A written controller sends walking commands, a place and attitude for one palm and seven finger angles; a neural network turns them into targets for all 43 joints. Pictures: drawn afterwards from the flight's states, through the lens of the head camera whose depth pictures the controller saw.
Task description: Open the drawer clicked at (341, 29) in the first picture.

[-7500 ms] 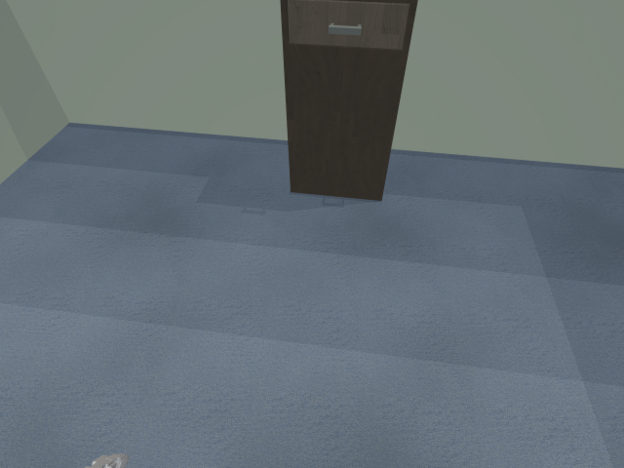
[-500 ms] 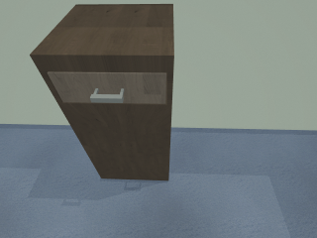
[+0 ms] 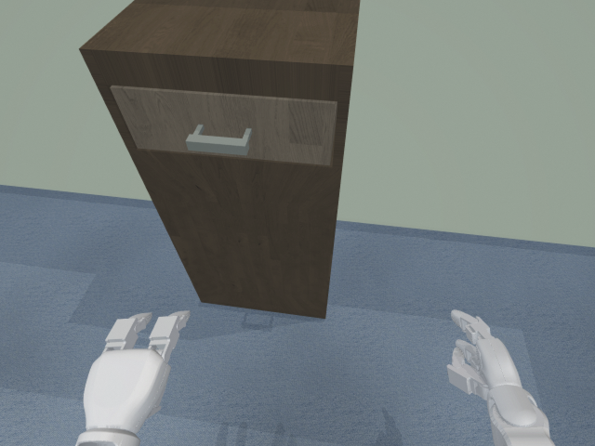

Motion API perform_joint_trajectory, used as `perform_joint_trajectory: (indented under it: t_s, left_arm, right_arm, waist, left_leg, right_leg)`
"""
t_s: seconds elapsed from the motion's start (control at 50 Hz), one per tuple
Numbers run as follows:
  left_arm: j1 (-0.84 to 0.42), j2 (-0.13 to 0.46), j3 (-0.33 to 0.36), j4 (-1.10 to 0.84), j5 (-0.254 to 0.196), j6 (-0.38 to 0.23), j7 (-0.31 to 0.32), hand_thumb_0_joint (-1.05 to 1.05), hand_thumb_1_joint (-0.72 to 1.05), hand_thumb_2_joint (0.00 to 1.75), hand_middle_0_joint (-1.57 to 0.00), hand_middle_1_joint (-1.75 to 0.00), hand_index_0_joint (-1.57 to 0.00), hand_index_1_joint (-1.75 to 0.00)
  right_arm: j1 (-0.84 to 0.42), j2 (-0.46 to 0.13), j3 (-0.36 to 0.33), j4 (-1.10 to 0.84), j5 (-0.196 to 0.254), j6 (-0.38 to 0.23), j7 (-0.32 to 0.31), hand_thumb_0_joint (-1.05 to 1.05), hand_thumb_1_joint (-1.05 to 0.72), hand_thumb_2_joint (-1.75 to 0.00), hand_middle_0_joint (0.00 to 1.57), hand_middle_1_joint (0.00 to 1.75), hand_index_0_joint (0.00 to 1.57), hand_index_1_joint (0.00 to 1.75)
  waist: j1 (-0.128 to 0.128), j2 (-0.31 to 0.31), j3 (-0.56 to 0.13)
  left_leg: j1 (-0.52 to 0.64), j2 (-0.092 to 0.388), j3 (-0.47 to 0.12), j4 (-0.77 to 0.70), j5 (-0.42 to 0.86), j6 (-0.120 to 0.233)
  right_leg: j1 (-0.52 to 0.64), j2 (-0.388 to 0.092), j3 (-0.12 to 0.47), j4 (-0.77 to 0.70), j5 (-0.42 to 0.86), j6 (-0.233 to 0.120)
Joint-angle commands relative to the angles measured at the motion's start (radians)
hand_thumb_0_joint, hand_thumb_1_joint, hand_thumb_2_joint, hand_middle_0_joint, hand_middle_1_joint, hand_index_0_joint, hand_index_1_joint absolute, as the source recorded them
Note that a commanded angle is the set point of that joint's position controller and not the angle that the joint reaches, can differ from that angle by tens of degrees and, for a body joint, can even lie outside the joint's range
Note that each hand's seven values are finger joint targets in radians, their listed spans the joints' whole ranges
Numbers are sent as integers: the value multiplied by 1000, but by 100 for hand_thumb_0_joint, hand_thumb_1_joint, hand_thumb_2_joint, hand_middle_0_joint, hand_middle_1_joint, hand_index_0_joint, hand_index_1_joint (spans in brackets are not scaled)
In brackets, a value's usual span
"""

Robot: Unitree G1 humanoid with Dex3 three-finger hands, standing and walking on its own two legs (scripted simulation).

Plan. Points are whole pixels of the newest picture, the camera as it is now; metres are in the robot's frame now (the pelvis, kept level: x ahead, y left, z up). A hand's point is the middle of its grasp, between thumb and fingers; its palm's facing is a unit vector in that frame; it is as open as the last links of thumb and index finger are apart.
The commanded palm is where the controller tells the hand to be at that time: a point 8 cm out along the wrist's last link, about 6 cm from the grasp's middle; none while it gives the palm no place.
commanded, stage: raise the hand with hooked fingers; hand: left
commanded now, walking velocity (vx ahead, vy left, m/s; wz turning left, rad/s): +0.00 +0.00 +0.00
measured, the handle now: (220, 138) +0.59 +0.25 +0.06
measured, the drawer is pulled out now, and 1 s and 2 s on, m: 0.00 0.00 0.00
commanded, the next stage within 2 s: move the hooked fingers above the handle in 1.44 s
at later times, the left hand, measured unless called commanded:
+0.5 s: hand (124, 296) +0.25 +0.27 +0.07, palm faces +0.07 -0.09 -0.99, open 11.7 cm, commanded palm +0.23 +0.26 +0.13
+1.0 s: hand (106, 215) +0.31 +0.28 +0.16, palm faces +0.08 -0.04 -1.00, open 13.7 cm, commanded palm +0.28 +0.28 +0.22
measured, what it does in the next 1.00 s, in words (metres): stands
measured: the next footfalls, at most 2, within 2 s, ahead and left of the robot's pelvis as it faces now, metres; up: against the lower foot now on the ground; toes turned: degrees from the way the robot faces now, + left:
none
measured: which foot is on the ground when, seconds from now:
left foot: down 0.00-1.00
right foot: down 0.00-1.00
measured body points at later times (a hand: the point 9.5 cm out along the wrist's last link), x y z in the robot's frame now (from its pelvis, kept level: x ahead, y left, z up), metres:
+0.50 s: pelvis +0.01 +0.03 +0.02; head +0.04 +0.00 +0.47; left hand +0.24 +0.27 +0.12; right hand +0.19 -0.20 -0.10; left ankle -0.01 +0.14 -0.70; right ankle +0.02 -0.09 -0.70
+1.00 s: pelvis +0.01 +0.03 +0.04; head +0.02 -0.01 +0.49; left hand +0.30 +0.28 +0.21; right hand +0.24 -0.16 -0.06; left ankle -0.01 +0.14 -0.70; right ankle +0.02 -0.09 -0.70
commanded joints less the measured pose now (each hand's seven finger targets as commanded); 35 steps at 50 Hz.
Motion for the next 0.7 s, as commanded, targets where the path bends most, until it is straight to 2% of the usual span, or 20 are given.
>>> perform_joint_trajectory:
  t_s: [0.0,0.02,0.06,0.08,0.1,0.12,0.18,0.26,0.28,0.32,0.38,0.4,0.46,0.48,0.5,0.54,0.62,0.66,0.68]
  left_arm:
    - [-372,208,152,-307,-25,-16,82,0,34,66,-24,-66,-24,-66]
    - [-369,204,146,-279,-36,-18,73,0,32,65,-24,-68,-24,-68]
    - [-381,207,131,-277,-57,-5,44,0,27,63,-25,-70,-25,-70]
    - [-370,189,115,-256,-70,14,25,0,25,62,-25,-72,-25,-72]
    - [-353,183,103,-237,-76,33,3,0,22,61,-25,-74,-25,-74]
    - [-324,171,91,-211,-86,56,-23,0,20,60,-25,-75,-25,-75]
    - [-262,198,114,-165,-107,108,-101,0,13,57,-25,-80,-25,-80]
    - [-240,216,138,-222,-113,95,-160,0,4,53,-26,-86,-26,-86]
    - [-236,237,167,-225,-115,90,-162,0,1,52,-26,-87,-26,-87]
    - [-269,230,166,-256,-115,72,-159,0,-3,50,-27,-90,-27,-90]
    - [-320,256,200,-284,-121,53,-143,0,-10,47,-27,-94,-27,-94]
    - [-347,254,190,-297,-119,49,-137,0,-13,46,-27,-96,-27,-96]
    - [-408,239,161,-304,-121,53,-133,0,-20,43,-28,-100,-28,-100]
    - [-429,235,156,-298,-128,63,-138,0,-22,42,-28,-102,-28,-102]
    - [-447,242,151,-298,-132,69,-146,0,-24,41,-28,-103,-28,-103]
    - [-479,253,141,-303,-132,86,-169,0,-29,39,-29,-107,-29,-107]
    - [-554,272,128,-276,-139,120,-227,0,-38,35,-29,-112,-29,-112]
    - [-599,299,137,-262,-142,133,-258,0,-43,33,-29,-115,-29,-115]
    - [-621,313,148,-246,-144,140,-273,0,-45,32,-30,-117,-30,-117]
  right_arm:
    - [-39,-31,-10,-103,-14,-21,-24,0,-90,-90,20,30,20,30]
    - [-38,-31,-8,-93,-13,-26,-27,0,-90,-90,20,30,20,30]
    - [-48,-34,-1,-87,-13,-26,-34,0,-90,-90,20,30,20,30]
    - [-58,-34,5,-86,-12,-23,-35,0,-90,-90,20,30,20,30]
    - [-59,-32,10,-83,-7,-19,-38,0,-90,-90,20,30,20,30]
    - [-61,-29,14,-80,-2,-15,-42,0,-90,-90,20,30,20,30]
    - [-74,-33,31,-81,15,-4,-52,0,-90,-90,20,30,20,30]
    - [-57,-31,38,-70,16,-6,-50,0,-90,-90,20,30,20,30]
    - [-61,-35,39,-70,17,-6,-50,0,-90,-90,20,30,20,30]
    - [-45,-33,32,-65,18,-9,-49,0,-90,-90,20,30,20,30]
    - [-39,-42,20,-61,22,-15,-48,0,-90,-90,20,30,20,30]
    - [-36,-42,17,-57,23,-18,-48,0,-90,-90,20,30,20,30]
    - [-27,-50,6,-41,29,-19,-44,0,-90,-90,20,30,20,30]
    - [-32,-51,4,-41,32,-20,-43,0,-90,-90,20,30,20,30]
    - [-30,-54,3,-36,36,-19,-45,0,-90,-90,20,30,20,30]
    - [-38,-57,3,-31,42,-12,-45,0,-90,-90,20,30,20,30]
    - [-47,-56,13,-25,55,3,-49,0,-90,-90,20,30,20,30]
    - [-55,-58,20,-24,59,14,-52,0,-90,-90,20,30,20,30]
    - [-66,-60,25,-23,62,19,-52,0,-90,-90,20,30,20,30]
  waist:
    - [-97,60,-197]
    - [-104,70,-190]
    - [-102,87,-211]
    - [-104,76,-219]
    - [-95,74,-202]
    - [-85,46,-193]
    - [-51,8,-153]
    - [-22,11,-142]
    - [-17,10,-131]
    - [-18,22,-130]
    - [-21,27,-144]
    - [-21,53,-151]
    - [-35,84,-162]
    - [-40,66,-155]
    - [-39,59,-146]
    - [-33,89,-156]
    - [-29,78,-119]
    - [-28,65,-112]
    - [-29,86,-101]
  left_leg:
    - [121,-101,-45,32,144,62]
    - [123,-99,-48,30,143,63]
    - [136,-92,-48,9,175,65]
    - [132,-89,-54,-5,188,66]
    - [126,-85,-50,-28,198,64]
    - [119,-81,-49,-54,201,63]
    - [108,-72,-47,-124,216,57]
    - [145,-62,-46,-186,283,52]
    - [148,-58,-49,-202,286,51]
    - [172,-57,-48,-217,299,51]
    - [200,-55,-50,-232,318,50]
    - [216,-56,-51,-236,326,49]
    - [266,-50,-54,-241,381,46]
    - [271,-48,-58,-247,376,47]
    - [274,-47,-59,-257,379,46]
    - [298,-47,-59,-275,408,43]
    - [319,-44,-59,-318,414,41]
    - [326,-46,-55,-336,423,42]
    - [325,-45,-54,-347,412,41]
  right_leg:
    - [51,11,176,-203,66,-10]
    - [54,13,161,-203,74,-8]
    - [99,15,126,-196,145,-4]
    - [128,19,107,-191,178,-1]
    - [160,17,88,-197,203,3]
    - [198,18,70,-208,220,7]
    - [289,15,63,-240,248,9]
    - [362,12,38,-251,304,6]
    - [372,14,40,-261,295,3]
    - [375,11,28,-267,294,3]
    - [387,12,21,-279,288,2]
    - [382,9,16,-278,287,1]
    - [365,13,-1,-279,312,-2]
    - [364,13,-5,-286,301,1]
    - [371,13,-9,-291,302,1]
    - [394,12,-12,-300,318,0]
    - [427,15,-20,-335,314,0]
    - [454,16,-19,-351,331,1]
    - [464,18,-15,-364,325,0]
